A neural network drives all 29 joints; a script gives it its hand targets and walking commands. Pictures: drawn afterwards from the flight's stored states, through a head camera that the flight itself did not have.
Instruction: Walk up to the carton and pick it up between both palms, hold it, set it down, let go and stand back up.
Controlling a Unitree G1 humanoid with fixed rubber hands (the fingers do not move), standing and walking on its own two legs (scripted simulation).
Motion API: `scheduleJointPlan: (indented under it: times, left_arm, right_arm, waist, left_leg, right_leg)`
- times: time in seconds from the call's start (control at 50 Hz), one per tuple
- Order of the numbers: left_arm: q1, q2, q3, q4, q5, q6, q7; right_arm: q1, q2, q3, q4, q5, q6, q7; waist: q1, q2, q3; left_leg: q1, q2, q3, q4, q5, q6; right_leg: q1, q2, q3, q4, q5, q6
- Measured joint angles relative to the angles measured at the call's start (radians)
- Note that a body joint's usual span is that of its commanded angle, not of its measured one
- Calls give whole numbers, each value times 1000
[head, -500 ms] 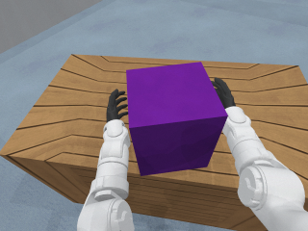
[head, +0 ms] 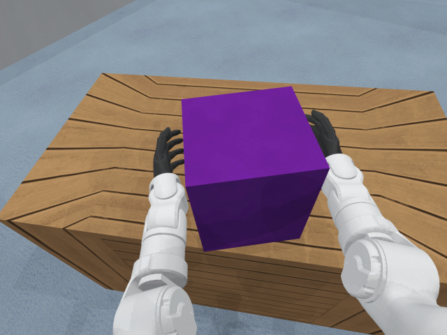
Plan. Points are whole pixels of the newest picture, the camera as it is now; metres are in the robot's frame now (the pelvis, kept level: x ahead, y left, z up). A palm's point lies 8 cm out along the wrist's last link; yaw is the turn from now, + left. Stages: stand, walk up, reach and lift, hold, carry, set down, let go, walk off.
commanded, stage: set down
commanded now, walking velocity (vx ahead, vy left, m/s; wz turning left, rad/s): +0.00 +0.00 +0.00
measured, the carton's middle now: (245, 174) +0.42 +0.04 +0.02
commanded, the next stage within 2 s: none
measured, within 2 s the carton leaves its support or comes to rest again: neither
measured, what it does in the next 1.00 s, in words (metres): stands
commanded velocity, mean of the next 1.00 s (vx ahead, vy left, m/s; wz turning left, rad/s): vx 0.00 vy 0.00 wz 0.00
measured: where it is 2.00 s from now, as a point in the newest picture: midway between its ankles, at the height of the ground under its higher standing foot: outside the picture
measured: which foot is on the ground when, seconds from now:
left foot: down 0.00-1.00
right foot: down 0.00-1.00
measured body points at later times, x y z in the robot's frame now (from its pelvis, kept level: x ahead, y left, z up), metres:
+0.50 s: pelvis +0.00 +0.00 +0.00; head +0.05 +0.00 +0.44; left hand +0.39 +0.19 +0.07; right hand +0.46 -0.11 +0.07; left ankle +0.00 +0.16 -0.75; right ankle +0.03 -0.09 -0.75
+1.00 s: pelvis +0.00 +0.00 -0.01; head +0.09 -0.01 +0.43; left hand +0.40 +0.21 +0.04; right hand +0.49 -0.12 +0.07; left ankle +0.00 +0.16 -0.75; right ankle +0.03 -0.09 -0.75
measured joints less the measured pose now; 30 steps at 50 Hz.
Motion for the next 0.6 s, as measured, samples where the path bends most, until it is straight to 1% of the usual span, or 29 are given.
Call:
scheduleJointPlan:
  times: [0.14, 0.22, 0.32, 0.36, 0.38, 0.42, 0.5, 0.54, 0.6]
  left_arm:
    - [-2, -9, 16, -3, 20, -12, -7]
    - [-7, 2, -5, 12, 3, -11, 4]
    - [-3, 7, -5, 19, 1, -27, 8]
    - [-3, 11, -15, 26, -5, -30, 16]
    - [-3, 16, -26, 31, -14, -30, 22]
    - [-10, 33, -61, 50, -49, -27, 41]
    - [-35, 75, -139, 87, -152, -6, 87]
    - [-47, 91, -170, 94, -196, -4, 99]
    - [-70, 104, -195, 103, -236, 8, 110]
  right_arm:
    - [5, 7, -22, -16, -22, -2, 7]
    - [10, -3, 10, -19, 17, 6, 5]
    - [4, -2, 8, -10, 14, 2, 4]
    - [3, -8, 21, -1, 28, 0, 3]
    - [2, -13, 35, 2, 39, 2, 0]
    - [4, -32, 92, 2, 90, 18, -10]
    - [-15, -74, 218, 10, 209, 91, -40]
    - [-22, -92, 277, -1, 272, 115, -52]
    - [-49, -115, 326, 3, 326, 142, -66]
  waist:
    - [-1, -1, 11]
    - [5, -6, 14]
    - [-2, -2, 13]
    - [2, 0, 11]
    - [4, 1, 10]
    - [13, 2, 8]
    - [31, 2, -9]
    - [39, 2, -19]
    - [47, 5, -23]
  left_leg:
    - [8, -2, 1, -3, 1, 3]
    - [11, -3, 4, 1, -2, 4]
    - [5, -4, 5, 15, -10, 3]
    - [4, -4, 9, 17, -12, 4]
    - [2, -3, 9, 19, -13, 4]
    - [-7, -1, 12, 29, -17, 5]
    - [-51, 7, 18, 61, -30, 4]
    - [-78, 10, 19, 79, -37, 3]
    - [-109, 14, 20, 100, -43, 2]
  right_leg:
    - [6, -1, 0, 1, -1, 0]
    - [5, -3, 3, 11, -7, 0]
    - [-1, -5, 5, 23, -14, 2]
    - [-2, -4, 8, 24, -14, 2]
    - [-2, -3, 9, 22, -13, 2]
    - [-9, -1, 11, 24, -12, 2]
    - [-46, 6, 17, 33, -9, 3]
    - [-69, 9, 20, 40, -8, 3]
    - [-94, 13, 21, 45, -5, 3]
